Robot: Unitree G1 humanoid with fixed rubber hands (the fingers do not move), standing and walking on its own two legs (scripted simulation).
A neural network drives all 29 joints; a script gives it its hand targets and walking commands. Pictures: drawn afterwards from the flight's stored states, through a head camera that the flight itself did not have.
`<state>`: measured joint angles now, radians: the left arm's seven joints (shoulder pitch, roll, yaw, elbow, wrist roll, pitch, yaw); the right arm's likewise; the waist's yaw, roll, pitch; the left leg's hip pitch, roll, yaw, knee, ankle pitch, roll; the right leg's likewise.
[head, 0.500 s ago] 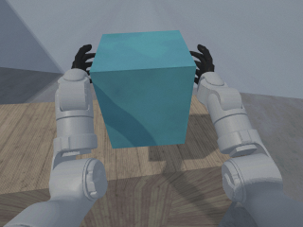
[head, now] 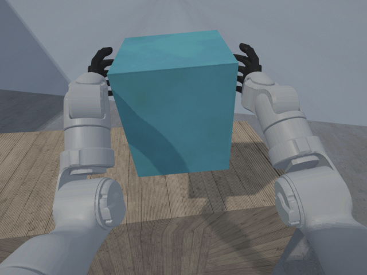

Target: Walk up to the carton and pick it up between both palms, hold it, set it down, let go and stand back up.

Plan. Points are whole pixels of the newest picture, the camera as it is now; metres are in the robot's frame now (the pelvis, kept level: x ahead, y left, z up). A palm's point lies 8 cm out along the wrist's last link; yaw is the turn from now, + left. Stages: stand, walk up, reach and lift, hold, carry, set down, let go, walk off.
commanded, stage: hold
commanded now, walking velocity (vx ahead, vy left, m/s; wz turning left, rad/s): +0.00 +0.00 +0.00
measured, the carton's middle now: (177, 104) +0.41 +0.01 +0.25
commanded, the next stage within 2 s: none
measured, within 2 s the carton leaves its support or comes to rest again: neither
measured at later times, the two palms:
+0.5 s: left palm (96, 79) +0.37 +0.16 +0.32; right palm (249, 77) +0.37 -0.13 +0.33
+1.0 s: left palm (99, 75) +0.37 +0.16 +0.33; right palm (252, 77) +0.36 -0.14 +0.33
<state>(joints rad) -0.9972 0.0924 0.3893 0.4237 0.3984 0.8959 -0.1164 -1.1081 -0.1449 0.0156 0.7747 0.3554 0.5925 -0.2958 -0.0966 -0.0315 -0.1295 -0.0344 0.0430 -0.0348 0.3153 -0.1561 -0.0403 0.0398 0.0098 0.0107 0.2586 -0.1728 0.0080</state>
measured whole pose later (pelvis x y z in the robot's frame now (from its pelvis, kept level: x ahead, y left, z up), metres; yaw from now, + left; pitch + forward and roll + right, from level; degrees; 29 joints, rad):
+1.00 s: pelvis +0.00 +0.00 +0.00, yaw +0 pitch -5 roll -1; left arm -1.06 0.11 0.38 0.47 0.37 0.90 -0.10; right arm -1.15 -0.18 0.04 0.81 0.39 0.66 -0.30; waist -0.09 -0.02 -0.16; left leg -0.08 0.05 -0.04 0.33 -0.16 -0.04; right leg 0.00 0.02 0.01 0.25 -0.17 0.00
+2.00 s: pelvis +0.00 +0.00 +0.00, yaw +0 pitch -5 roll -1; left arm -1.09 0.12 0.39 0.53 0.36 0.89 -0.08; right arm -1.19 -0.18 0.02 0.87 0.39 0.65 -0.30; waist -0.09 -0.02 -0.19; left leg -0.09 0.05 -0.04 0.32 -0.16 -0.04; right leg -0.01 0.02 0.01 0.25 -0.16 0.00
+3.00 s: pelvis +0.00 +0.00 +0.00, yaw +0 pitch -4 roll -1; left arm -1.11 0.12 0.38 0.57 0.37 0.87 -0.10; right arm -1.19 -0.18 0.00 0.88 0.37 0.65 -0.29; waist -0.10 -0.02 -0.19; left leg -0.11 0.05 -0.05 0.32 -0.14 -0.04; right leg -0.02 0.02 0.00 0.25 -0.16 0.00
